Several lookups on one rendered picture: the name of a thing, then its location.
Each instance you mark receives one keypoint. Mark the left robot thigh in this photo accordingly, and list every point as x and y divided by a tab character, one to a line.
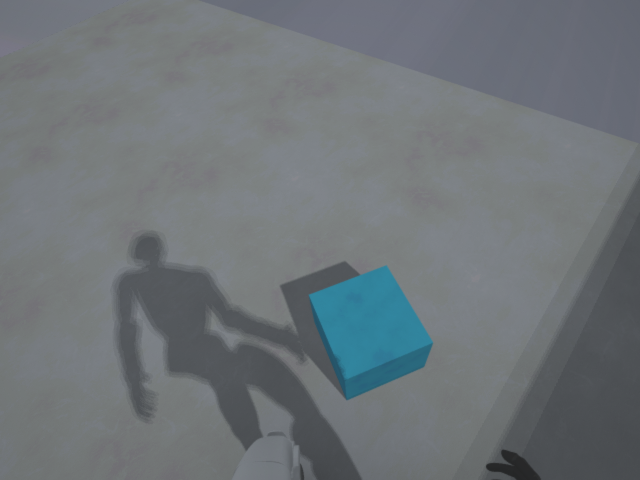
270	458

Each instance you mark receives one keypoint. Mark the left robot shin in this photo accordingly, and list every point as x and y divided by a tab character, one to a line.
276	433

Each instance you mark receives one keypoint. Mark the robot right hand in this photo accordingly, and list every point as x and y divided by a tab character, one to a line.
520	471

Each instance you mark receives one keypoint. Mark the carton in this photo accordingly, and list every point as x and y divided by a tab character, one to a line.
370	331

